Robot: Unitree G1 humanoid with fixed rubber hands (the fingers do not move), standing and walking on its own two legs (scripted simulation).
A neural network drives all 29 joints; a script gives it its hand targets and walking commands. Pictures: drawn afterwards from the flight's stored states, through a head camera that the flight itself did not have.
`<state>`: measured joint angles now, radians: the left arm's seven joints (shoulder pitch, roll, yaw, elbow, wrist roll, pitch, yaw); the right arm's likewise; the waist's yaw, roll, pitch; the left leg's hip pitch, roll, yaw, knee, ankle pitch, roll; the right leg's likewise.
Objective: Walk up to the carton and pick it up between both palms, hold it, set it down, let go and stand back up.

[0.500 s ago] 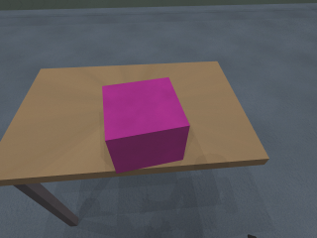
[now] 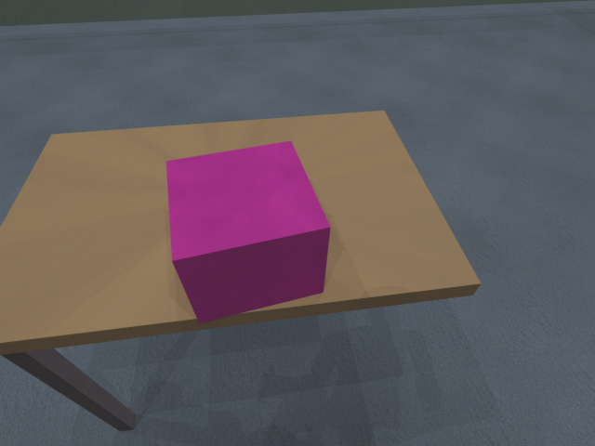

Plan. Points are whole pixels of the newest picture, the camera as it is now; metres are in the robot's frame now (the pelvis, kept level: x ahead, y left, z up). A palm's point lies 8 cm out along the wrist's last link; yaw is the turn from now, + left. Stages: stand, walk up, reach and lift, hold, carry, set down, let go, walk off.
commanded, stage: walk up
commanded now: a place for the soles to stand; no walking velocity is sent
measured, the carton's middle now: (246, 228) +0.46 +0.08 +0.02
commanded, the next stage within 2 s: reach and lift in 0.60 s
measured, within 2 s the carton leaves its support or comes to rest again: neither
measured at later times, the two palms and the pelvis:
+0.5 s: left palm out of the picture +0.10 +0.26 -0.10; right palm out of the picture +0.06 -0.27 -0.11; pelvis +0.01 +0.00 +0.00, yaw -1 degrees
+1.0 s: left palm (122, 438) +0.17 +0.24 -0.07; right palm (480, 428) +0.17 -0.25 -0.08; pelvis +0.01 +0.00 +0.00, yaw +5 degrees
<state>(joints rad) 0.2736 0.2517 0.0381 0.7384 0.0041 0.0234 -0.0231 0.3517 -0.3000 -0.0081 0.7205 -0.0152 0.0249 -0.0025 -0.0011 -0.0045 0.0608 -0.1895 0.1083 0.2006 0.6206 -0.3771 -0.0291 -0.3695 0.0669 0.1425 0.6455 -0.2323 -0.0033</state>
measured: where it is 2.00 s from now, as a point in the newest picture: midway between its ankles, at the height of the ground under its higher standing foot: outside the picture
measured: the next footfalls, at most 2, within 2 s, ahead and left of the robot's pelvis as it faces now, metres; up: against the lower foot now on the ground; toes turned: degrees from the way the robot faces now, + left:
none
